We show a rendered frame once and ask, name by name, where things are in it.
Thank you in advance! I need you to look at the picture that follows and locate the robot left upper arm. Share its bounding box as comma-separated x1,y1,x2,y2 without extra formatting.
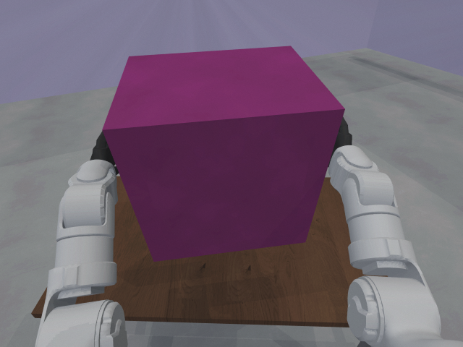
37,299,128,347

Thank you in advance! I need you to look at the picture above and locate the robot left forearm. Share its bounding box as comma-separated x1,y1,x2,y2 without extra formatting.
35,160,118,347

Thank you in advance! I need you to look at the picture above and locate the robot right forearm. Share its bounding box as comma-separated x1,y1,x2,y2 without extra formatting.
328,145,441,334

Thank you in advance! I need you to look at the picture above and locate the robot right hand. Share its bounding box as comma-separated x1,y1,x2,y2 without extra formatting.
328,117,352,167

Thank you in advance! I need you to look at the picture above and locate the carton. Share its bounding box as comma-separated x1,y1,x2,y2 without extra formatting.
102,46,345,262

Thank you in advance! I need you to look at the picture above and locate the table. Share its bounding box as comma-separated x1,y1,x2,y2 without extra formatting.
31,176,388,347

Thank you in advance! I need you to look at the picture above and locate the robot right upper arm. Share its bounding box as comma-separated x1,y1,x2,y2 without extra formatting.
347,275,463,347

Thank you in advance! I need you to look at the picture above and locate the robot left hand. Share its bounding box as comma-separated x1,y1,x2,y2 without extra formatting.
90,131,119,175

